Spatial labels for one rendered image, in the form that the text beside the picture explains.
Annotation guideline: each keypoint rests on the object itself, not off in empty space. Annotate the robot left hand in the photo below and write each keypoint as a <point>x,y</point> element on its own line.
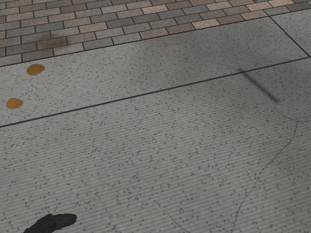
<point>50,223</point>

